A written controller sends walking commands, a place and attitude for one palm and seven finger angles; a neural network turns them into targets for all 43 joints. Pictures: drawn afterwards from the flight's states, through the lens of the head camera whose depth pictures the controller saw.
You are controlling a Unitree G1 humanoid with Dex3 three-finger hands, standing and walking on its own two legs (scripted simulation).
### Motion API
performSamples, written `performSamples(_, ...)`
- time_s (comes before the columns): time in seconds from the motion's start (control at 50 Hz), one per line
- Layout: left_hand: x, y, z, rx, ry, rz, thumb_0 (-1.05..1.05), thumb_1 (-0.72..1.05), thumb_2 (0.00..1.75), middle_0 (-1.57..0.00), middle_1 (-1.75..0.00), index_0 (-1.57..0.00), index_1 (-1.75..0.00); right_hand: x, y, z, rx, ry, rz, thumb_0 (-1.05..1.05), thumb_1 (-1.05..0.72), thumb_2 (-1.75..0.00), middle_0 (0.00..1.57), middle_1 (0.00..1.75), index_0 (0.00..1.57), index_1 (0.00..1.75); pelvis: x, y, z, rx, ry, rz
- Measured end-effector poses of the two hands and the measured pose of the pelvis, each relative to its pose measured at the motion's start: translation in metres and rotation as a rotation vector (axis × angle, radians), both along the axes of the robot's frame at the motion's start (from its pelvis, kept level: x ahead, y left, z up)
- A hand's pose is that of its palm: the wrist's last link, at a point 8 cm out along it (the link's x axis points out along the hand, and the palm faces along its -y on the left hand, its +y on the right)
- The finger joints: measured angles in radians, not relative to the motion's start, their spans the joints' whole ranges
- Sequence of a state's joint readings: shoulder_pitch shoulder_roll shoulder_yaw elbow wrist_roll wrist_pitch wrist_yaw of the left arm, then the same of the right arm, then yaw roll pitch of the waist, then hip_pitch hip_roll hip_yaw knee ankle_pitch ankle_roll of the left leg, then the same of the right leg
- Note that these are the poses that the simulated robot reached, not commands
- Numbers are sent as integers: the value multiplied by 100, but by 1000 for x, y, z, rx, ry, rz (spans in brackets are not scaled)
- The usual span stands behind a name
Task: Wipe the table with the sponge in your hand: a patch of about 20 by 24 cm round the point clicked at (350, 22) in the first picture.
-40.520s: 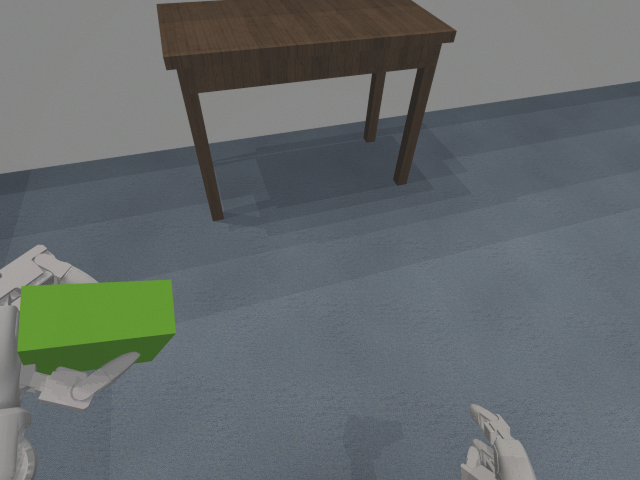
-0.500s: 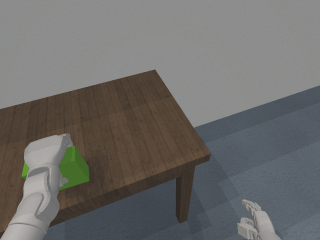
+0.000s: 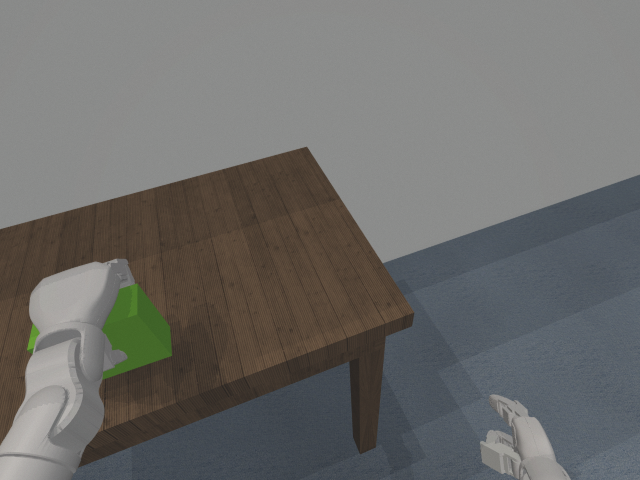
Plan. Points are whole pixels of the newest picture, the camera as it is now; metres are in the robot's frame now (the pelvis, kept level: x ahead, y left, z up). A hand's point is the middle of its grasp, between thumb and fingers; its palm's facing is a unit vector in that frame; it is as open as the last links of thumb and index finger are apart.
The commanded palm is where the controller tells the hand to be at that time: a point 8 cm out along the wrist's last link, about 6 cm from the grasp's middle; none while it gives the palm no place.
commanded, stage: lift the sponge slowly off the table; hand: left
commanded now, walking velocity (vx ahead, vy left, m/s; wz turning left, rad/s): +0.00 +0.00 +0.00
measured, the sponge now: (114, 343) +0.25 +0.32 +0.04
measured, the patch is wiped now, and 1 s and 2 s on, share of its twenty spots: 0.95 0.95 0.95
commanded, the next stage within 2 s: bring the sponge back beside the body in 1.24 s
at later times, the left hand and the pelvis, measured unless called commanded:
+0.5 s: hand (84, 307) +0.25 +0.32 +0.11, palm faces +0.02 -0.04 -1.00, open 9.4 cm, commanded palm +0.23 +0.33 +0.18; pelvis -0.01 +0.00 +0.00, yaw +0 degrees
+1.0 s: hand (65, 288) +0.26 +0.33 +0.15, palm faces +0.07 -0.04 -1.00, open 9.4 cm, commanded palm +0.23 +0.33 +0.22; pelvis -0.02 +0.01 +0.00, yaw +0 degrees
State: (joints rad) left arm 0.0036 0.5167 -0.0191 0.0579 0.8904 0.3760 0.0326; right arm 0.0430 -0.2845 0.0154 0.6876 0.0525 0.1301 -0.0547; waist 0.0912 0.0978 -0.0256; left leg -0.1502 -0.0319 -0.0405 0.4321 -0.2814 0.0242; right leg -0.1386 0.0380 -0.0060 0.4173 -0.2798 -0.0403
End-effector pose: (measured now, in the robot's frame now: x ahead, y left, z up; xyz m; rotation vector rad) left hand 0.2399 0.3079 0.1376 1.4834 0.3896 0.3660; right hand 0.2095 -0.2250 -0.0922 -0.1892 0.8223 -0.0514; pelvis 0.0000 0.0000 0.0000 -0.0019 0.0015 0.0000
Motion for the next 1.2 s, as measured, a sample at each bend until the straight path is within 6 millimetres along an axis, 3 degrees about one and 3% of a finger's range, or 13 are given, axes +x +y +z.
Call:
performSamples(0.4,-7,8,27,10,-19,-9,0,-46,106,-81,-139,-82,-142,-4,1,4,-6,-14,14,1,-91,-89,20,30,20,30,-8,-1,2,-1,-20,5)
performSamples(0.68,-1,14,46,23,-59,-16,0,-46,106,-81,-139,-82,-142,-11,11,4,4,-12,27,1,-91,-89,20,30,20,30,-14,3,3,-2,-26,3)
performSamples(1.2,1,15,75,20,-91,-11,0,-46,106,-81,-139,-82,-142,4,32,11,21,-43,86,1,-91,-89,20,30,20,30,-18,11,4,-4,-25,14)
